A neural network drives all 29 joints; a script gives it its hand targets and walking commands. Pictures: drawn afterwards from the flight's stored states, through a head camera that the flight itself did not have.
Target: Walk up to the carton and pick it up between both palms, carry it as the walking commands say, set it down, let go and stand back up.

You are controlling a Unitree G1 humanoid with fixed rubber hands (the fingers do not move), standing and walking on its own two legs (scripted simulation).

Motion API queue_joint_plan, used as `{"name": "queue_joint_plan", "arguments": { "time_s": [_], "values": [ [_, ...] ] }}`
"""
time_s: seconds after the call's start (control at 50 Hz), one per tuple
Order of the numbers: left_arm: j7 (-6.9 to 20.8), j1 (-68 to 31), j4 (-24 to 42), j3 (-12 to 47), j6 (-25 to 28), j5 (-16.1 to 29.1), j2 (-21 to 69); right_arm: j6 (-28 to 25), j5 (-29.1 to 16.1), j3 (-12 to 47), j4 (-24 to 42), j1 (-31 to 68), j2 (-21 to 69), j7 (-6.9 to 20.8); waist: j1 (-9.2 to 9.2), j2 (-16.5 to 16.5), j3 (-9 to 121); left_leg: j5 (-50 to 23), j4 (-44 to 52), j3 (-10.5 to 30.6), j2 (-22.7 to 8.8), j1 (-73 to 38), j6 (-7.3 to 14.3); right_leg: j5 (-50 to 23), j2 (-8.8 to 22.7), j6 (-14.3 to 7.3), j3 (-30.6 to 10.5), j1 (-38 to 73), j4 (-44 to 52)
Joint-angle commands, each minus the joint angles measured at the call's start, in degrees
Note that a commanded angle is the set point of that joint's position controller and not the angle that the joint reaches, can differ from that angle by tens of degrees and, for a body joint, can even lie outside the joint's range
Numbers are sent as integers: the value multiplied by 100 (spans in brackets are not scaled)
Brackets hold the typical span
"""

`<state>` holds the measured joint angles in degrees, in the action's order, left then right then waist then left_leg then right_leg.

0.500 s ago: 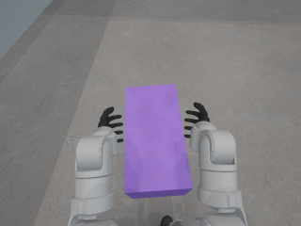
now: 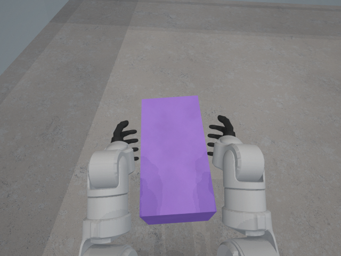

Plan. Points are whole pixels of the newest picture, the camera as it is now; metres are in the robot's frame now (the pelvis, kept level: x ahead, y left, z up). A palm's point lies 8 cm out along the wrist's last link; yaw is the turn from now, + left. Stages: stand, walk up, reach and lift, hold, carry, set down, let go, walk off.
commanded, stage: carry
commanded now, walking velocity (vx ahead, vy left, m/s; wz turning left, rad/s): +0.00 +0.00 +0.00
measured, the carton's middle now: (173, 158) +0.36 +0.00 -0.01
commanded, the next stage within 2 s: none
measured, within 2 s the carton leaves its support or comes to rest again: neither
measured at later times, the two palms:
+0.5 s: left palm (106, 181) +0.25 +0.14 +0.09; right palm (224, 174) +0.26 -0.09 +0.10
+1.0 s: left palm (114, 187) +0.24 +0.12 +0.08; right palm (234, 184) +0.25 -0.11 +0.09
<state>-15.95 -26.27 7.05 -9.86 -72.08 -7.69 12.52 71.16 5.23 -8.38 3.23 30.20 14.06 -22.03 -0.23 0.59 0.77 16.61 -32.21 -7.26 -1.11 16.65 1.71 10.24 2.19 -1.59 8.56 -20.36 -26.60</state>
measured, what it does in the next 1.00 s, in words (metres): shifts its weight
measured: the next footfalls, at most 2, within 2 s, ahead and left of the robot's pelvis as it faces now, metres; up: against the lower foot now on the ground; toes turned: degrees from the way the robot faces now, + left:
none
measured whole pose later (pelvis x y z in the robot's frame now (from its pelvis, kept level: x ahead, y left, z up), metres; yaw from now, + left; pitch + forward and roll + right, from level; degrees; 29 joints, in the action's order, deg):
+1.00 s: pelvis -0.06 +0.00 -0.01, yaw +0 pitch +1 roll +0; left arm -11.7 -23.3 -4.5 -9.2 -66.5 -9.5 11.4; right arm 66.0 8.4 -7.5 -7.2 25.7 12.4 -17.5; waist 0.6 -0.4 6.7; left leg 15.6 -33.3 -7.6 -0.8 18.3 2.4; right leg 7.2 3.1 -2.3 8.1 -23.5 -30.1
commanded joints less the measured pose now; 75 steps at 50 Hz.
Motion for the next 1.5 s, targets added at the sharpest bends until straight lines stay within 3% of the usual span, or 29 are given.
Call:
{"name": "queue_joint_plan", "arguments": {
  "time_s": [0.0, 0.04, 0.12, 0.18, 0.26, 0.36, 0.4, 0.5, 0.56, 0.64, 0.66, 0.68, 0.72, 0.74, 0.82, 0.88, 0.92, 0.96, 1.0, 1.04, 1.08, 1.16, 1.22, 1.28, 1.3, 1.34, 1.4, 1.44, 1.48],
  "values": [
    [2018, -3633, 633, 3824, 173, 2631, 5721, 16, -2177, 3186, 74, 2746, 5758, 2732, -56, 124, 3444, -3988, -179, 609, -820, -1411, 79, -3393, 640, -78, -480, 1471, -392],
    [2015, -3621, 570, 3788, 215, 2663, 5769, -78, -2256, 3258, 505, 3292, 5705, 2680, -50, 267, 3632, -3290, -150, 524, -641, -1344, 127, -3941, 755, -180, -627, 1541, -438],
    [1967, -3522, 643, 3719, 156, 2466, 5689, 74, -2137, 3158, -421, 2320, 5944, 2768, -16, -472, 3185, -4560, -70, 663, -1068, -1754, 287, -1101, 475, 32, -340, 660, -415],
    [2061, -3719, 275, 3739, 136, 2490, 5881, -14, -2255, 3263, -3, 3127, 5892, 2764, 31, -308, 2926, -2335, 28, 495, -728, -1122, 213, -1526, 690, -125, -624, 1007, -180],
    [2077, -3640, 237, 3578, 173, 2547, 5906, -8, -2253, 3145, -24, 3204, 5859, 2789, 71, -45, 2698, -26, 855, 939, -875, -349, 336, -9, 567, -114, -658, 976, 8],
    [2014, -4332, 936, 3910, 229, 2778, 6034, 1, -2298, 3032, -103, 2991, 6075, 2853, 18, -730, 2529, -2792, 909, 1257, -1286, -1022, 141, 116, 253, 86, -351, 461, -409],
    [2084, -3868, 214, 3667, 117, 2595, 5981, 47, -2150, 2957, -331, 2939, 5911, 2847, 58, -569, 2525, -799, 991, 1096, -1075, -554, 232, 233, 345, 20, -602, 616, -95],
    [2135, -3879, -378, 3532, 208, 2467, 6128, -41, -1976, 2870, -628, 2908, 5895, 2861, 76, -507, 2214, -737, 1123, 953, -874, -309, 141, 68, 402, 121, -491, 478, -140],
    [2156, -4254, 195, 3610, 249, 2740, 6107, -40, -2208, 3197, -257, 3165, 6166, 2776, 36, 374, 2548, -150, 557, 678, -674, -57, 57, -762, 644, -29, -725, 1052, -7],
    [2158, -3980, -202, 3278, 315, 2470, 5989, -177, -2152, 3052, -217, 3426, 6032, 2780, 66, 173, 2693, 316, 646, 915, -718, -39, 125, -271, 714, -76, -849, 987, 240],
    [2156, -3592, -1308, 2686, 557, 1896, 5751, -337, -1685, 2488, -1466, 3055, 5894, 2841, 110, 72, 2604, 305, 713, 862, -632, 74, 81, -148, 756, -102, -932, 1009, 232],
    [2202, -4245, -90, 3420, 532, 2537, 6063, -380, -2193, 3167, 46, 3620, 5957, 2836, 87, 181, 2502, 188, 612, 777, -573, 65, 14, -216, 740, -56, -977, 870, 359],
    [2162, -3758, -904, 2924, 634, 2021, 5840, -425, -1736, 2590, -1152, 3050, 5830, 2852, 83, -330, 2538, -320, 879, 932, -819, -272, 13, -268, 669, -40, -766, 857, 60],
    [2146, -3963, 121, 3622, 502, 2632, 6152, -266, -2326, 3279, -230, 3152, 6192, 2867, 98, 3, 2352, 229, 764, 802, -659, 100, 59, -24, 606, -31, -725, 810, 193],
    [2147, -3880, -641, 3005, 709, 2049, 5612, -447, -1732, 2624, -1642, 2557, 5966, 2866, 123, -385, 2510, 303, 747, 750, -629, -12, 83, -68, 696, -31, -830, 717, 239],
    [2166, -4078, 273, 3636, 699, 2617, 6028, -573, -2325, 3343, 407, 3668, 6010, 2745, 103, -197, 2519, -390, 628, 644, -597, -273, 45, -599, 696, -36, -892, 635, 171],
    [2139, -3460, -1159, 2721, 956, 1673, 5467, -778, -1476, 2522, -1416, 2912, 5726, 2782, 140, -58, 2629, -18, 667, 713, -599, -236, 117, -416, 723, -94, -914, 778, 201],
    [2116, -3689, 268, 3632, 956, 2388, 5826, -746, -2060, 3345, -66, 2661, 5880, 2749, 100, -86, 2510, -21, 771, 918, -635, 58, 96, -157, 641, -36, -793, 857, 98],
    [2124, -3026, -1102, 2866, 985, 1707, 5369, -774, -1403, 2651, -1499, 2265, 5593, 2753, 117, 120, 2311, 428, 883, 966, -772, 82, 191, -31, 528, -2, -767, 672, 110],
    [2157, -3691, 162, 3634, 1067, 2415, 5793, -964, -2024, 3425, 395, 3100, 5706, 2706, 93, 52, 2487, 103, 724, 828, -639, -2, 48, -120, 583, -15, -819, 762, 227],
    [2112, -3023, -426, 3308, 1076, 1991, 5545, -905, -1712, 3238, -289, 2575, 5554, 2685, 79, 361, 2637, -191, 531, 798, -581, -161, 67, -430, 661, -32, -915, 730, 139],
    [2058, -2980, -14, 3549, 1082, 2086, 5587, -900, -1728, 3243, -153, 2148, 5520, 2661, 111, -526, 2558, -31, 734, 835, -702, -78, 114, -345, 634, -76, -857, 822, 123],
    [2045, -2685, -389, 3152, 1298, 1669, 5058, -1135, -1425, 3118, -576, 1887, 5297, 2644, 99, 138, 2906, -760, 520, 809, -675, -255, 132, -1132, 668, -55, -866, 1128, 15],
    [2039, -2855, 454, 3826, 1217, 2233, 5548, -1060, -2015, 3754, 798, 2341, 5400, 2642, 74, 344, 2966, -495, 327, 835, -590, -279, 67, -1107, 771, -162, -984, 1021, 20],
    [2032, -2557, -950, 2994, 1379, 1430, 5213, -1154, -1331, 2938, -1026, 1858, 5196, 2696, 136, -290, 2353, -167, 767, 977, -660, 209, 73, -483, 716, -77, -920, 834, 71],
    [2034, -3109, 1098, 4193, 1225, 2422, 5644, -1131, -2275, 3982, 1253, 2350, 5452, 2713, 146, -648, 2260, 341, 947, 986, -782, 91, 184, 153, 595, -51, -801, 535, 102],
    [2082, -2140, -1623, 2693, 1441, 1186, 4974, -1314, -977, 2553, -1503, 1614, 5019, 2715, 149, -210, 2327, 506, 883, 1029, -734, 289, 128, 186, 623, -37, -898, 846, 290],
    [2023, -3166, 1533, 4143, 1356, 2578, 5621, -1184, -2421, 4313, 1806, 2859, 5621, 2631, 59, 519, 2648, -212, 388, 1038, -663, 50, 124, -235, 808, -18, -1001, 892, 400],
    [2038, -2251, -1427, 2687, 1592, 1203, 5008, -1459, -1129, 2693, -1142, 1875, 5020, 2680, 131, -153, 2340, 46, 784, 1062, -737, -77, 140, -136, 658, -32, -875, 623, 203]
  ]
}}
